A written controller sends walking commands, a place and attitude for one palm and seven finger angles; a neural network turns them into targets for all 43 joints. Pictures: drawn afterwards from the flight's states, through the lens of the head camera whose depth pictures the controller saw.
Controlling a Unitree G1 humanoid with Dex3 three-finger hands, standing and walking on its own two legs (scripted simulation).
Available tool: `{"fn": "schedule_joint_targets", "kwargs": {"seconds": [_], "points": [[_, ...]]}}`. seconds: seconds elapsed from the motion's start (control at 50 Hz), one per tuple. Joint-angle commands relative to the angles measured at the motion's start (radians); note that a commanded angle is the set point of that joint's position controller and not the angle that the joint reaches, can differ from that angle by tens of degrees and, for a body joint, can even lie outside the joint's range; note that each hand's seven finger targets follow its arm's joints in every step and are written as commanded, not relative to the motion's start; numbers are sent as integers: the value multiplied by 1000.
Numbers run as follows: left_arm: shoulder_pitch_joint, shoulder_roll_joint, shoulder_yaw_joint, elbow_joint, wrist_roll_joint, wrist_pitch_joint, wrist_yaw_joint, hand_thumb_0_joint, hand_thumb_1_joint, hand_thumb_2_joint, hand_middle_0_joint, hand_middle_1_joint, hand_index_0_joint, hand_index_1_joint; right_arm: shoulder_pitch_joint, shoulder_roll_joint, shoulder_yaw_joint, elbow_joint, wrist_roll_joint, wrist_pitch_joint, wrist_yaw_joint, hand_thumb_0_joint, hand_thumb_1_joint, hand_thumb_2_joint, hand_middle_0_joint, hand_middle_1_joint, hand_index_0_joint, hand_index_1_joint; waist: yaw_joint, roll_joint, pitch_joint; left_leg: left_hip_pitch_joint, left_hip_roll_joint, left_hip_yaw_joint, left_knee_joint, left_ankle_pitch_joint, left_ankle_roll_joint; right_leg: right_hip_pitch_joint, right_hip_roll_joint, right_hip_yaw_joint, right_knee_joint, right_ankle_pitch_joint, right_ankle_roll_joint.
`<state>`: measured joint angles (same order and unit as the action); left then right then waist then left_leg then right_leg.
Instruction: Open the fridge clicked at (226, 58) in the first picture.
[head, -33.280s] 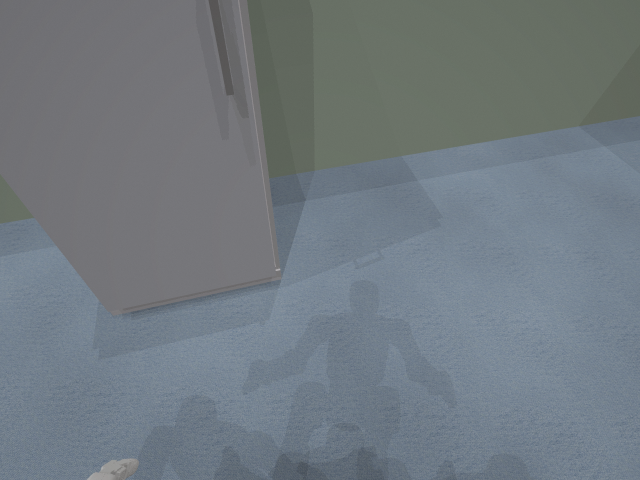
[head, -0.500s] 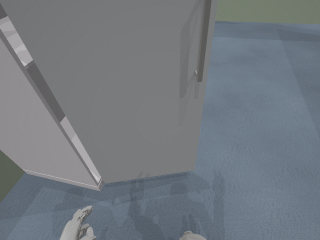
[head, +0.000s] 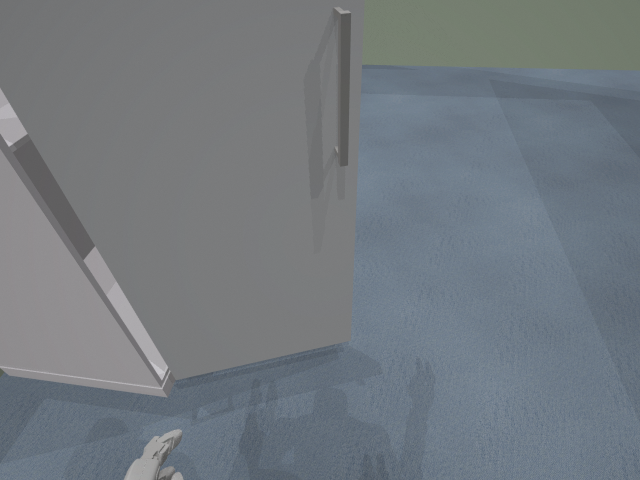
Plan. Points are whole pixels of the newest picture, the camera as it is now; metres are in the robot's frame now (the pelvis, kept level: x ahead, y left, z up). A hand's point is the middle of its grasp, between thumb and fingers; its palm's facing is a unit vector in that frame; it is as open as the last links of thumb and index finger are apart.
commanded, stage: stop stepping back and stand still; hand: right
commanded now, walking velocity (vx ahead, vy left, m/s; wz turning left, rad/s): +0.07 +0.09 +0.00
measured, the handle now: (340, 94) +0.70 -0.02 +0.19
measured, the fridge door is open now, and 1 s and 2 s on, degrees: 68 68 68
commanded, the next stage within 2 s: let the arm hang, fingers relaxed in 0.72 s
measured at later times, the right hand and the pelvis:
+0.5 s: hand (612, 312) +0.25 -0.29 +0.15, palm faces +0.43 +0.78 -0.45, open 7.4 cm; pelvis +0.05 -0.02 -0.01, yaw -1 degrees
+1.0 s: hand (537, 449) +0.21 -0.28 -0.10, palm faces +0.10 +0.93 -0.36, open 7.4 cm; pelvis +0.05 -0.04 -0.01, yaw -3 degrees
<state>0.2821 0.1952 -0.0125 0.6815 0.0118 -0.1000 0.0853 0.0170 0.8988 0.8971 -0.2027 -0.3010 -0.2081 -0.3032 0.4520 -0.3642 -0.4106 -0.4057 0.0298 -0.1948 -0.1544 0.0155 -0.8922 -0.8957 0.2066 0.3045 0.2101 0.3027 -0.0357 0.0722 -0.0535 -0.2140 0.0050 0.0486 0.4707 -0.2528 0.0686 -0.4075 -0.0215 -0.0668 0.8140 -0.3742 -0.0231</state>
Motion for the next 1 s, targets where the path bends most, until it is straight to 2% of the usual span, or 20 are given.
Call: {"fn": "schedule_joint_targets", "kwargs": {"seconds": [0.0, 0.04, 0.06, 0.08, 0.1, 0.12, 0.18, 0.22, 0.26, 0.3, 0.36, 0.4, 0.46, 0.58, 0.78, 0.8, 0.82, 0.86, 0.92, 0.98], "points": [[-119, 123, 54, -194, -1, -94, 31, 0, 900, 900, -200, -300, -200, -300, -105, -195, -56, -258, 1, -57, -18, 0, -900, -900, 200, 300, 200, 300, 41, -34, 14, -145, 129, -156, -68, -309, 32, 309, -15, -10, -426, 13, -36], [-139, 159, 65, -225, -14, -91, 16, 0, 900, 900, -200, -300, -200, -300, -161, -223, -70, -388, 1, -77, -22, 0, -900, -900, 200, 300, 200, 300, 38, -310, 10, -309, -27, -6, 305, -213, -61, 381, -285, 420, -564, 19, -140], [-147, 132, 61, -202, -13, -99, 5, 0, 900, 900, -200, -300, -200, -300, -161, -253, -106, -372, 3, -90, -17, 0, -900, -900, 200, 300, 200, 300, 47, -321, 44, -310, -29, -43, 412, -268, -72, 275, -323, 501, -646, -106, -167], [-149, 117, 59, -187, -6, -107, -3, 0, 900, 900, -200, -300, -200, -300, -97, -264, -136, -334, 1, -82, -13, 0, -900, -900, 200, 300, 200, 300, 49, -352, 86, -283, 9, -82, 441, -235, -66, 168, -326, 508, -687, -236, -176], [-147, 112, 62, -192, -5, -112, -12, 0, 900, 900, -200, -300, -200, -300, -82, -282, -159, -379, -5, -86, -10, 0, -900, -900, 200, 300, 200, 300, 39, -370, 103, -241, 26, -89, 402, -196, -63, 121, -302, 449, -670, -223, -170], [-141, 99, 51, -183, -5, -113, -21, 0, 900, 900, -200, -300, -200, -300, -20, -256, -147, -369, -8, -89, -9, 0, -900, -900, 200, 300, 200, 300, 31, -326, 92, -177, 33, -65, 295, -179, -63, 104, -275, 357, -628, -141, -147], [-127, 122, 53, -203, -13, -98, -29, 0, 900, 900, -200, -300, -200, -300, 61, -234, -150, -332, -5, -85, -8, 0, -900, -900, 200, 300, 200, 300, 30, -234, 18, 102, -23, 12, 9, -57, -67, 24, -174, 160, -470, -42, -68], [-133, 125, 57, -212, -14, -89, -26, 0, 900, 900, -200, -300, -200, -300, 43, -221, -142, -264, 3, -80, -1, 0, -900, -900, 200, 300, 200, 300, 44, -141, 51, 100, 19, -89, -84, -41, -34, -17, -93, 90, -374, -65, -31], [-123, 117, 56, -193, -10, -85, -21, 0, 900, 900, -200, -300, -200, -300, 1, -225, -148, -231, 10, -80, 1, 0, -900, -900, 200, 300, 200, 300, 45, -36, 47, -29, 103, -255, -144, -124, 3, 44, -27, 55, -271, -64, -11], [-120, 122, 63, -187, -17, -75, -23, 0, 900, 900, -200, -300, -200, -300, 21, -219, -130, -219, 18, -69, -1, 0, -900, -900, 200, 300, 200, 300, 50, 34, 18, -40, 178, -341, -172, -39, 44, 107, -19, 58, -203, 72, -3], [-142, 115, 50, -184, -15, -68, -15, 0, 900, 900, -200, -300, -200, -300, -2, -225, -124, -244, 12, -81, -7, 0, -900, -900, 200, 300, 200, 300, 44, -26, -24, 24, 134, -214, -78, 170, 1, 190, -38, 77, -334, 221, -10], [-166, 119, 50, -194, -15, -67, -7, 0, 900, 900, -200, -300, -200, -300, 9, -244, -140, -280, 8, -87, -10, 0, -900, -900, 200, 300, 200, 300, 37, -135, -44, 42, 81, -134, -6, 285, -36, 238, -73, 106, -375, 390, -19], [-164, 119, 49, -209, -22, -58, -10, 0, 900, 900, -200, -300, -200, -300, 40, -233, -135, -307, 8, -95, -11, 0, -900, -900, 200, 300, 200, 300, 29, -168, -76, 95, 42, -70, 38, 364, -56, 241, -101, 127, -379, 558, -17], [-155, 124, 61, -233, -30, -40, -15, 0, 900, 900, -200, -300, -200, -300, 124, -236, -164, -300, 24, -100, -12, 0, -900, -900, 200, 300, 200, 300, 38, -134, -115, 150, 68, -99, 24, 499, -43, 225, -73, 84, -339, 556, 3], [-164, 130, 59, -245, -33, -18, 2, 0, 900, 900, -200, -300, -200, -300, 117, -221, -143, -252, 32, -85, -12, 0, -900, -900, 200, 300, 200, 300, 40, -108, -100, 128, 70, -100, -6, 423, -52, 201, -71, 92, -373, 458, -2], [-224, 244, 96, -60, -56, -86, -96, 0, 900, 900, -200, -300, -200, -300, -2, -46, 339, 472, -38, 48, 122, 0, -900, -900, 200, 300, 200, 300, 103, -96, -3, -61, 134, -38, 112, 442, -32, 192, -86, 82, -217, 531, 5], [-150, 273, 107, -41, -31, -17, -100, 0, 900, 900, -200, -300, -200, -300, -18, -45, 289, 511, -58, 142, 152, 0, -900, -900, 200, 300, 200, 300, 67, -96, -39, -80, 147, -82, 90, 298, -28, 154, -106, 110, -257, 481, 0], [-128, 214, 79, -40, -8, 34, -96, 0, 900, 900, -200, -300, -200, -300, -59, -14, 304, 619, -66, 174, 158, 0, -900, -900, 200, 300, 200, 300, 48, -17, -35, -71, 122, -64, 68, 120, -40, 59, -102, 152, -277, 240, -37], [-97, 176, 59, -10, 12, 64, -91, 0, 900, 900, -200, -300, -200, -300, -155, -19, 339, 803, -64, 183, 157, 0, -900, -900, 200, 300, 200, 300, 58, 135, -21, -62, 168, -128, 7, 197, -6, 93, -41, 130, -237, 238, -24], [-88, 154, 43, 59, 19, 90, -82, 0, 900, 900, -200, -300, -200, -300, -228, -6, 363, 996, -53, 201, 146, 0, -900, -900, 200, 300, 200, 300, 58, 35, 13, -42, 137, -108, -4, 171, -21, 126, -42, 144, -318, 277, -20]]}}
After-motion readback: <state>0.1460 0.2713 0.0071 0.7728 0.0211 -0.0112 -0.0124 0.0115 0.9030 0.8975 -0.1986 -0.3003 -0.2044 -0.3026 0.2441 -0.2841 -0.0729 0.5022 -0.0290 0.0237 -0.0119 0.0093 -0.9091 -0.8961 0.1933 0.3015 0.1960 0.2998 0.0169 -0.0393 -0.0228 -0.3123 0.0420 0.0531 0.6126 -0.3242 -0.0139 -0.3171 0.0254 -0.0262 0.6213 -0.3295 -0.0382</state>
